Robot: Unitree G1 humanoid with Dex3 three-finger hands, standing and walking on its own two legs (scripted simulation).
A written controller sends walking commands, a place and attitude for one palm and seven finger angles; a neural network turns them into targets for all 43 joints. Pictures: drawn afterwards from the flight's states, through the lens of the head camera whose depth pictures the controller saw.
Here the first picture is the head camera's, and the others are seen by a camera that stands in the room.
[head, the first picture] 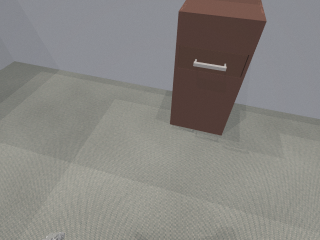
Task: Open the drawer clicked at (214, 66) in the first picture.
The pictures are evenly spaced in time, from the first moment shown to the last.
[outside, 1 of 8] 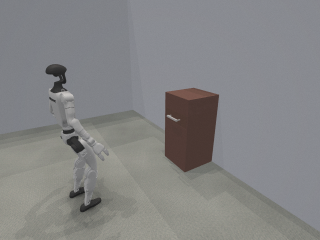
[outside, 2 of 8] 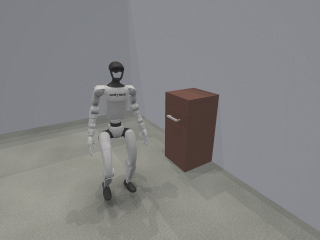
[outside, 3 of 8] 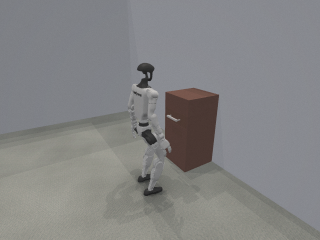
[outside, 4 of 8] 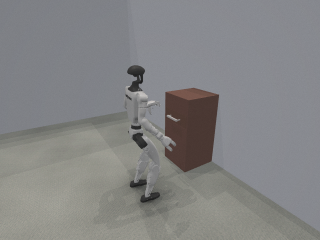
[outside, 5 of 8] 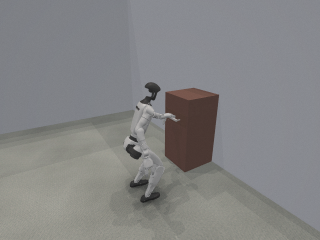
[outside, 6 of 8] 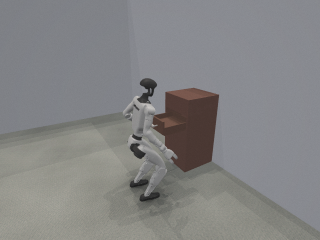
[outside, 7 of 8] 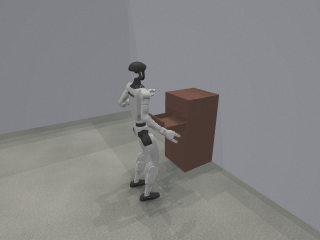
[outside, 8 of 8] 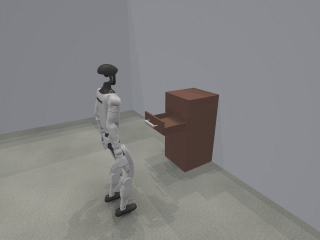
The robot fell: no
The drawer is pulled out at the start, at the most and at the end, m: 0.00 0.30 0.30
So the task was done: yes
